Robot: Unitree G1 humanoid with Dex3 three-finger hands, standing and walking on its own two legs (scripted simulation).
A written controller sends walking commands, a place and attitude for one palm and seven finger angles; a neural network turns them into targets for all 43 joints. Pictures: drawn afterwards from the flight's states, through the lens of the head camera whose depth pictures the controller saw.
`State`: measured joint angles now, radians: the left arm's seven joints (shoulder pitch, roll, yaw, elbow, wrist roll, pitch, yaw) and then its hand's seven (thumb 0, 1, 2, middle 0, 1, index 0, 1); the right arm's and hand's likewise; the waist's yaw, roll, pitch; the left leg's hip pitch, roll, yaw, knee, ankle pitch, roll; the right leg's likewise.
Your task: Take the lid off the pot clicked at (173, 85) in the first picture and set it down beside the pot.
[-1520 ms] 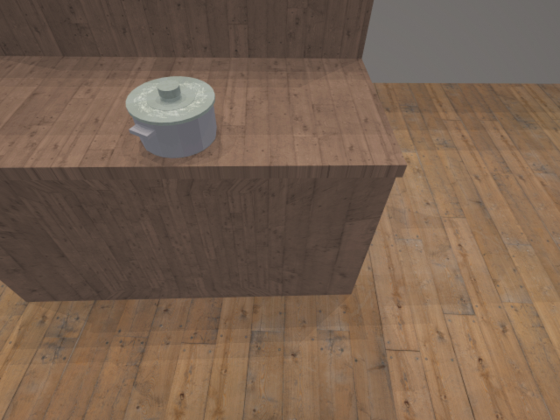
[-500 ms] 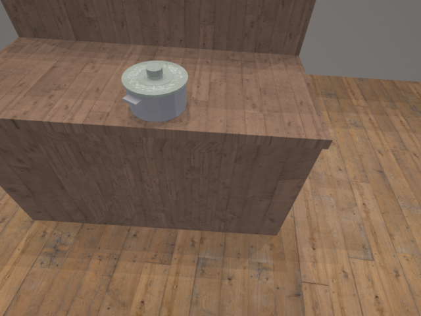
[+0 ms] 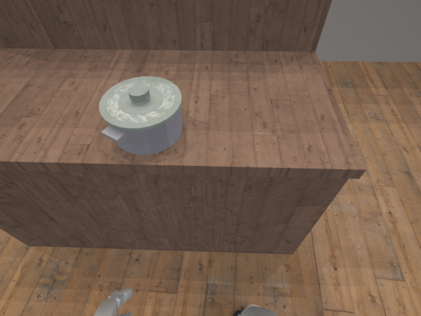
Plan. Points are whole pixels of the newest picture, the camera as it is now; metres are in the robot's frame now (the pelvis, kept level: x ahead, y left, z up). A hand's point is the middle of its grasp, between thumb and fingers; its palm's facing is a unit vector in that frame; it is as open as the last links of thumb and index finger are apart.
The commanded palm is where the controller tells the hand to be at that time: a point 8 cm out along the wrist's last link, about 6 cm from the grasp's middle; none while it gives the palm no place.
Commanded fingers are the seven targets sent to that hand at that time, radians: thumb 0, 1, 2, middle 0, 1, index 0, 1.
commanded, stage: come to a stop and stand still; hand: left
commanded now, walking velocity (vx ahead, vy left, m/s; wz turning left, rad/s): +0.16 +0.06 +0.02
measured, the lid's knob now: (139, 92) +0.58 +0.18 +0.09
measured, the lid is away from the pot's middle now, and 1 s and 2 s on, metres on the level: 0.00 0.00 0.00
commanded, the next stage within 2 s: look again from close up in 1.14 s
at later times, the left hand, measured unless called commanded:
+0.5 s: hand out of the picture +0.10 +0.24 -0.16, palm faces +0.06 -0.97 -0.23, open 7.4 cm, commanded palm none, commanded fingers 0.00 0.90 0.90 -0.20 -0.30 -0.20 -0.30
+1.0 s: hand out of the picture +0.11 +0.19 -0.16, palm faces -0.02 -0.98 -0.21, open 7.4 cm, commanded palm none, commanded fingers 0.00 0.90 0.90 -0.20 -0.30 -0.20 -0.30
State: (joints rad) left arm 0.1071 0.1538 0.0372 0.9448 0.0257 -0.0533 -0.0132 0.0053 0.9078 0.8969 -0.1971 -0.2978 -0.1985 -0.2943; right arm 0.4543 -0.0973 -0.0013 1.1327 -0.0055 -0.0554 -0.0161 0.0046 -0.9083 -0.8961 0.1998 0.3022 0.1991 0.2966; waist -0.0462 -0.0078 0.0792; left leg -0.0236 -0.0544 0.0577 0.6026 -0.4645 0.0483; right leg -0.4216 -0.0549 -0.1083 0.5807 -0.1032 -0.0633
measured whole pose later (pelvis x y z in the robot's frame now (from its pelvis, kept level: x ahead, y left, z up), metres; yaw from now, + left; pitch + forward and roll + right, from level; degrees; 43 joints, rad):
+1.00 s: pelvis +0.04 +0.01 +0.01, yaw -2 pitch -2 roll +0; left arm 0.25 0.17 0.00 0.94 0.02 0.01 0.03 0.00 0.91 0.90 -0.20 -0.30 -0.20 -0.29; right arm 0.31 -0.17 -0.02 0.98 -0.02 0.03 0.00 0.01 -0.91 -0.90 0.20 0.30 0.19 0.30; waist -0.02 0.00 0.02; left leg -0.34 0.01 0.07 0.60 -0.23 0.04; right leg -0.25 0.00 -0.02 0.61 -0.32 0.00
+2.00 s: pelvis +0.09 +0.01 +0.02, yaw -2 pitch -1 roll +0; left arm 0.29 0.17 -0.01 1.09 0.01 -0.02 0.03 0.00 0.91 0.90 -0.20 -0.30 -0.20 -0.29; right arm 0.24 -0.15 0.00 1.11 0.00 -0.02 -0.03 0.01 -0.93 -0.90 0.20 0.30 0.20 0.30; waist 0.01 -0.03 0.03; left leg -0.20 -0.01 0.06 0.44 -0.22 0.03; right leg -0.10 -0.01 -0.02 0.42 -0.31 0.00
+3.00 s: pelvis +0.11 +0.05 +0.02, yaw -2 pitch -2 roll +1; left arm 0.23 0.18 0.00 1.04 0.01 0.01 0.04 0.00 0.91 0.90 -0.20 -0.30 -0.20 -0.29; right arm 0.24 -0.15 0.00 1.09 0.00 -0.02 -0.03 0.01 -0.94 -0.90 0.20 0.30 0.20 0.30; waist 0.01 -0.03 0.06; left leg -0.15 -0.09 0.10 0.43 -0.25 0.10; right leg -0.19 -0.05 -0.02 0.51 -0.26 0.01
